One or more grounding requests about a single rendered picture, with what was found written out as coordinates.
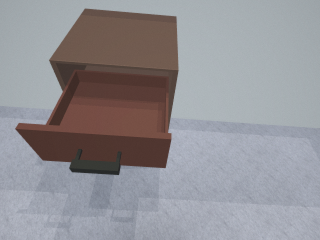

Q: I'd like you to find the drawer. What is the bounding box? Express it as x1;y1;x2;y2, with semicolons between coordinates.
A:
15;69;172;168

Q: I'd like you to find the cabinet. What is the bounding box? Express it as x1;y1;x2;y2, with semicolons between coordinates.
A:
49;8;179;131

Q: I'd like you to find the handle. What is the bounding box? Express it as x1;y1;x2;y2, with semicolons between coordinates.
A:
69;149;122;175

